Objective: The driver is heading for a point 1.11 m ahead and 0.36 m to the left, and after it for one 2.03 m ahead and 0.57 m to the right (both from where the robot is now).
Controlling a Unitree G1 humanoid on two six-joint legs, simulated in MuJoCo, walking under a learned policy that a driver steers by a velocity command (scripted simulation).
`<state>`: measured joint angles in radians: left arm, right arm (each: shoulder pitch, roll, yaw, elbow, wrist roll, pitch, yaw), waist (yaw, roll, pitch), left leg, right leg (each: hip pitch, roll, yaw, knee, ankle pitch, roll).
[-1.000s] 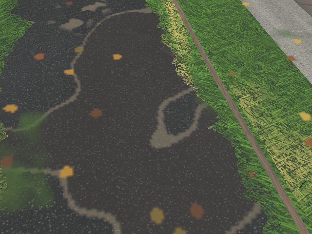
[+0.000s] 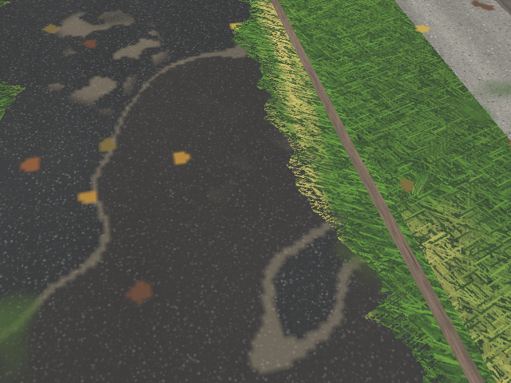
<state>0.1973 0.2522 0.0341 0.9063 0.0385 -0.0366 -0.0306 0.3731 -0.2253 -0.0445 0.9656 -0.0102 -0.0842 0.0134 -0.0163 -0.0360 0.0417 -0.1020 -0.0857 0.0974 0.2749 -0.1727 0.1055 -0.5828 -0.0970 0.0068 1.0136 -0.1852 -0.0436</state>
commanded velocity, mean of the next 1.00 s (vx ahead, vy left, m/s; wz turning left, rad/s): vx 0.13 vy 0.00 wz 0.00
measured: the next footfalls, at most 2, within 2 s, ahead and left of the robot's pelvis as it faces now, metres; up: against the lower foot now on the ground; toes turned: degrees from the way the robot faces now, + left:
right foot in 0.24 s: +0.30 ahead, -0.10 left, +0.00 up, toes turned -2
left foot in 0.60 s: +0.23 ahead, +0.10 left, +0.00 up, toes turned +1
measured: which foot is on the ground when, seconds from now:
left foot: down 0.00-0.24, up 0.26-0.58, down 0.60-1.00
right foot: up 0.00-0.22, down 0.24-1.00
